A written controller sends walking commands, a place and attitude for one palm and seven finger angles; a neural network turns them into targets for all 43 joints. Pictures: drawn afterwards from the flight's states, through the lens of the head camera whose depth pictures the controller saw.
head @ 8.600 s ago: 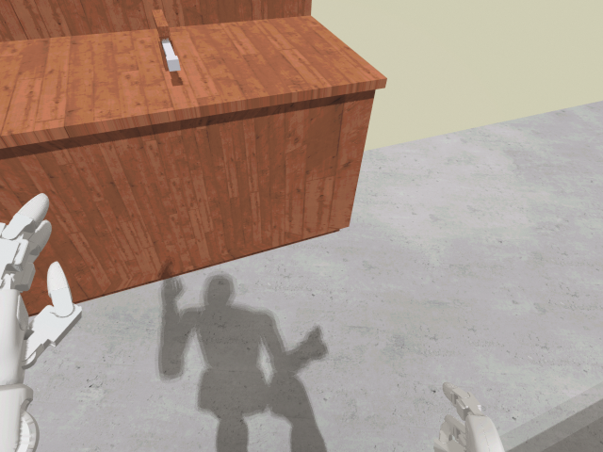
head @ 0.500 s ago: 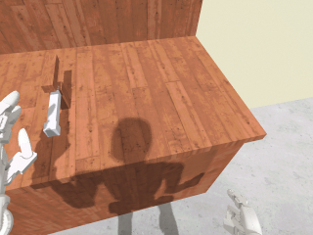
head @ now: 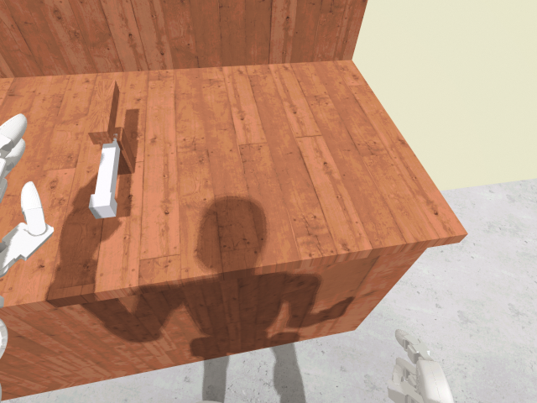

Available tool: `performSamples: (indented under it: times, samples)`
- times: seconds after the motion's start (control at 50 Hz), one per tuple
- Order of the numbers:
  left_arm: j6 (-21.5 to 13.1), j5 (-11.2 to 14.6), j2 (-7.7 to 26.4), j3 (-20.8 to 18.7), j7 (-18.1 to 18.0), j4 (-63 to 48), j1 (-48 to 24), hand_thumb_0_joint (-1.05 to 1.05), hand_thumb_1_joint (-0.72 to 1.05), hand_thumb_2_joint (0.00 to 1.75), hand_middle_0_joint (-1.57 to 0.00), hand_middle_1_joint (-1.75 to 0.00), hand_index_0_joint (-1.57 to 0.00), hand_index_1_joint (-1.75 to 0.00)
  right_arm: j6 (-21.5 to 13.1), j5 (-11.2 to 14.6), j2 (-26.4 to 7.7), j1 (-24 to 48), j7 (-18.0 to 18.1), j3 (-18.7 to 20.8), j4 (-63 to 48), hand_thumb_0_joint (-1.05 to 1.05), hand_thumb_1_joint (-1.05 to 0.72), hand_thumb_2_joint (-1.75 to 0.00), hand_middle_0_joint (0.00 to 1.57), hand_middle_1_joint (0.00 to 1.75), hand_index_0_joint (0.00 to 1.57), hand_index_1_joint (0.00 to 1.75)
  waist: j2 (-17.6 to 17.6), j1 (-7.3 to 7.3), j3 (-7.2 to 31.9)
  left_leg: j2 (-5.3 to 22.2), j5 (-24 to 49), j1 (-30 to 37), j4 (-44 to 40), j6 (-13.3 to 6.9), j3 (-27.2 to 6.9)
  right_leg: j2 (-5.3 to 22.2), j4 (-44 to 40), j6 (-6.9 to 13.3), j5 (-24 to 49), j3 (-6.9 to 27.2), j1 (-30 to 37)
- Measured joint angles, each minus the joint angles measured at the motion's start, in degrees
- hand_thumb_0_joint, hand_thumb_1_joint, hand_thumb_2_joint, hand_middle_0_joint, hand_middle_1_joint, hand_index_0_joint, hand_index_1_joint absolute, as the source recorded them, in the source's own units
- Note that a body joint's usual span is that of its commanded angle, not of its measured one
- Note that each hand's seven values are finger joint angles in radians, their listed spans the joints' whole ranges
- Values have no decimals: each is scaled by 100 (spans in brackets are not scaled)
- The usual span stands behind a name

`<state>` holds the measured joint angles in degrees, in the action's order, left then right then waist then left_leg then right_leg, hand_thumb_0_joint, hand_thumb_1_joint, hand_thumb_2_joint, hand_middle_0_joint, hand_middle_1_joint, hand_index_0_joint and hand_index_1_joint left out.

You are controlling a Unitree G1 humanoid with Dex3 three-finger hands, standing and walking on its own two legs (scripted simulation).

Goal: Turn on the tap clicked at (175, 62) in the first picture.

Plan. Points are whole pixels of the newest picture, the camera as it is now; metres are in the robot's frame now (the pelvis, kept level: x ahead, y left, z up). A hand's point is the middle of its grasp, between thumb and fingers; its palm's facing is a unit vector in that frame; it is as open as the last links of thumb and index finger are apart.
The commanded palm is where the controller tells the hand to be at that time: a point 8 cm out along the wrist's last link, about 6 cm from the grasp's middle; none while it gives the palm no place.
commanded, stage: come to a stop and stand still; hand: left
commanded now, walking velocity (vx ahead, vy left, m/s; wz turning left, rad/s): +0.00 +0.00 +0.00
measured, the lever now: (103, 205) +0.34 +0.30 +0.08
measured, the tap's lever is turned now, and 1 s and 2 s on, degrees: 0 0 0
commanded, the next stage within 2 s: look again from close up in 1.12 s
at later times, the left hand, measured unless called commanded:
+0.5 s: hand (33, 268) +0.20 +0.28 +0.16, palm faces +0.43 -0.84 -0.33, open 7.4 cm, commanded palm +0.13 +0.30 +0.18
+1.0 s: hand (51, 256) +0.22 +0.27 +0.15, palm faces +0.40 -0.84 -0.37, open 7.4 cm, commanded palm +0.15 +0.30 +0.18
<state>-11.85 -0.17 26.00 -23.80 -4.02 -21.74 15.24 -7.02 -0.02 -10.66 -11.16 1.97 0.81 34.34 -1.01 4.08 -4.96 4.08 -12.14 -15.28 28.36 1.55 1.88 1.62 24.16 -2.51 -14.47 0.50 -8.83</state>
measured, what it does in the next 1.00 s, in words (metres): stands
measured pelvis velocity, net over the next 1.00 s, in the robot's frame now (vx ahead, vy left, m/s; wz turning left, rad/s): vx -0.01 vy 0.02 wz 0.00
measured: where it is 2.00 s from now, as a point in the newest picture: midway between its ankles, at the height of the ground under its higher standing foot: outside the picture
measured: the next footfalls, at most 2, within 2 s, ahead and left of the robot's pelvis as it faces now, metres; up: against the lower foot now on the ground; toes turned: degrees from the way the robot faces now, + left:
none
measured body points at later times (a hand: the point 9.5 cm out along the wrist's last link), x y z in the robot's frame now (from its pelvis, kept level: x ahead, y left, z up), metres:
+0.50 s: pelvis -0.03 +0.02 +0.00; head +0.00 +0.05 +0.45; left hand +0.17 +0.32 +0.18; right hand +0.15 -0.19 -0.07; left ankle +0.03 +0.13 -0.74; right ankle -0.02 -0.15 -0.74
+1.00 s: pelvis -0.01 +0.02 +0.00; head +0.03 +0.04 +0.45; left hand +0.19 +0.31 +0.17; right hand +0.18 -0.20 -0.07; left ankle +0.03 +0.13 -0.74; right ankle -0.02 -0.15 -0.74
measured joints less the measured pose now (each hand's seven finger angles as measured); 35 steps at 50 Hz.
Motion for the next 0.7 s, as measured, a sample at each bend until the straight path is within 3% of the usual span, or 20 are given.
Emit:
performSamples:
  times: [0.04, 0.08, 0.16, 0.2, 0.3, 0.42, 0.52, 0.7]
  samples:
    - [-61, 125, -3, -184, -92, 295, -289, 1, 88, 90, -22, -30, -22, -30, -60, 50, -37, 61, -115, -14, 15, 1, -90, -90, 20, 30, 20, 30, -44, -1, -52, -18, 55, 29, -58, -17, 90, 24, 70, -9, 19, 89, -68]
    - [4, 207, -211, -163, -177, 178, -157, 1, 89, 90, -21, -30, -21, -30, -129, 79, -87, 83, -218, 8, -90, 1, -90, -90, 20, 30, 20, 30, -20, -116, -75, -55, 56, 34, -30, -71, 154, 67, 151, -51, 6, 152, -106]
    - [-17, 219, -528, 307, -132, -361, 644, 1, 89, 90, -21, -30, -21, -30, -183, 117, -105, 71, -247, 11, -228, 1, -90, -90, 20, 30, 20, 30, 2, -353, -19, -105, 16, 1, 72, -136, 198, 123, 234, -127, -16, 196, -138]
    - [-66, 209, -539, 466, -64, -492, 943, 1, 89, 90, -21, -30, -21, -30, -169, 111, -74, 29, -181, -7, -244, 1, -90, -90, 20, 30, 20, 30, -30, -391, 13, -112, 13, -14, 101, -150, 192, 129, 242, -139, -10, 192, -139]
    - [-126, 195, -396, 295, -79, -371, 935, 1, 88, 90, -22, -30, -22, -30, -140, 98, -26, -93, -33, -58, -166, 1, -90, -90, 20, 30, 20, 30, -91, -284, 1, -100, 61, -52, 122, -164, 136, 109, 164, -112, 71, 140, -107]
    - [-119, 142, -604, 143, -211, -248, 477, 1, 88, 90, -21, -30, -22, -30, -239, 90, -24, -144, -56, -125, -17, 1, -90, -90, 20, 30, 20, 30, -56, -139, -51, -107, 111, -95, 127, -194, 70, 106, 30, -94, 168, 74, -56]
    - [-112, 80, -751, 318, -199, -322, 503, 1, 89, 90, -21, -30, -21, -30, -276, 65, 39, -71, -102, -172, 13, 1, -90, -90, 20, 30, 20, 30, -33, -166, -51, -114, 111, -108, 123, -212, 66, 113, -62, -127, 218, 70, -26]
    - [-24, 128, -561, 240, -161, -505, 667, 1, 88, 90, -21, -30, -21, -30, -233, 83, 117, 75, -125, -169, -76, 1, -90, -90, 20, 30, 20, 30, -81, -243, -167, -132, 71, -89, 110, -219, 90, 135, -75, -165, 191, 89, -15]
